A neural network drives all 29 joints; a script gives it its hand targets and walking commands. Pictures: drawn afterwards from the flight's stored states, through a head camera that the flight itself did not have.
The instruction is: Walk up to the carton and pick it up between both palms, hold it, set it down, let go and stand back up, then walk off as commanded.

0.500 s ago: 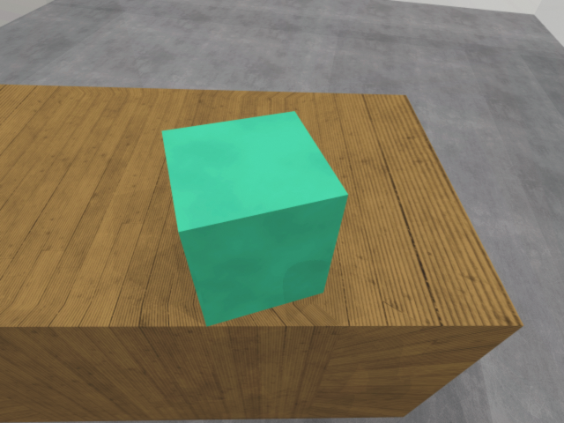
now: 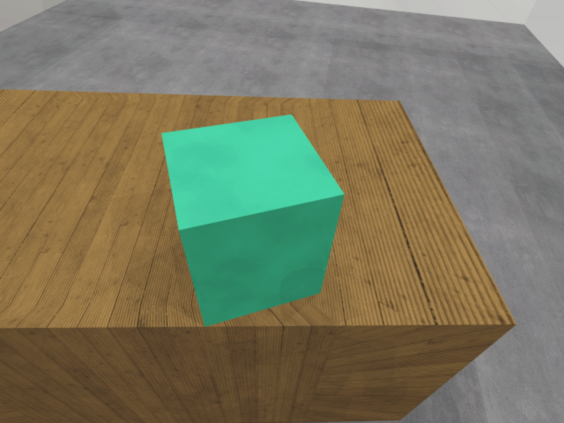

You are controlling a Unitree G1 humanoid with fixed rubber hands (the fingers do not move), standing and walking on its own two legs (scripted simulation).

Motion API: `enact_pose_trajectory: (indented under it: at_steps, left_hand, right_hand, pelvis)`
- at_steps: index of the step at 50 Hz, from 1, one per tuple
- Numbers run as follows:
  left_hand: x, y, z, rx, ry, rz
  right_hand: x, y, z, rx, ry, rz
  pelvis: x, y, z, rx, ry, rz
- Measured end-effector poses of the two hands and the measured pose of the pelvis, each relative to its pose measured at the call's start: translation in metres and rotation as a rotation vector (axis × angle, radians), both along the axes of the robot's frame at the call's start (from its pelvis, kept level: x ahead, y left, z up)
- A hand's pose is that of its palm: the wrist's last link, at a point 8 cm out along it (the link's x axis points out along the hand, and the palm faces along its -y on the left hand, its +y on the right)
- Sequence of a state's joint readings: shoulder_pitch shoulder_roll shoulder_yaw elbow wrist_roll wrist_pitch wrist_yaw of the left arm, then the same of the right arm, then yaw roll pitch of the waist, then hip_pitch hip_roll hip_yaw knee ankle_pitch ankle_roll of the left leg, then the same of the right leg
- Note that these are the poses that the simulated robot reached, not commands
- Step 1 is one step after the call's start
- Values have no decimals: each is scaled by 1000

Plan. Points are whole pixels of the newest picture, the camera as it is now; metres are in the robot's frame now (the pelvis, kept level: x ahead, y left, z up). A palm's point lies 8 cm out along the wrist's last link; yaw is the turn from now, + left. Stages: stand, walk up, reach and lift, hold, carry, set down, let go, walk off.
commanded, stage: stand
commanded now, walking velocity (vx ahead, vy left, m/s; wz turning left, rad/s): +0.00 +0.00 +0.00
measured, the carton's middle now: (248, 220) +0.43 +0.06 +0.05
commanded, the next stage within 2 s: walk off in 0.48 s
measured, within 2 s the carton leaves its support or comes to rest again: neither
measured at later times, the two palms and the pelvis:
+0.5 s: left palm out of the picture +0.06 +0.28 -0.12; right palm out of the picture +0.07 -0.28 -0.12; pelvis -0.01 +0.00 +0.00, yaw +0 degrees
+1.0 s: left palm out of the picture +0.02 +0.32 -0.15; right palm out of the picture +0.03 -0.26 -0.10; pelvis -0.05 +0.04 -0.01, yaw -1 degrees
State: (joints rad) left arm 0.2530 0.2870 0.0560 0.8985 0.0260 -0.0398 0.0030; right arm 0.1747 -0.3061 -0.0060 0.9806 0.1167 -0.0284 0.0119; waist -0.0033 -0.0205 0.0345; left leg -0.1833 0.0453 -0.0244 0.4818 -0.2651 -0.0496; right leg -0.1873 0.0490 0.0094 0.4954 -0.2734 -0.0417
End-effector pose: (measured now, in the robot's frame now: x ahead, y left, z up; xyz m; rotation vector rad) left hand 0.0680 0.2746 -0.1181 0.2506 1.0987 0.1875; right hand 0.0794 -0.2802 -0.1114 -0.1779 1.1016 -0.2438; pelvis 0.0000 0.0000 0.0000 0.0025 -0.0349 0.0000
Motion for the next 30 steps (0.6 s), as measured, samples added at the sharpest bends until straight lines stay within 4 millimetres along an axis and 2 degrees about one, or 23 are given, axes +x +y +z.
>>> enact_pose_trajectory:
  at_steps: [30]
  left_hand:
    - [-9, 2, 3, 13, -4, 3]
  right_hand:
    - [-14, 3, -6, 17, 12, -15]
  pelvis:
    - [-7, 0, 0, 0, -21, -1]
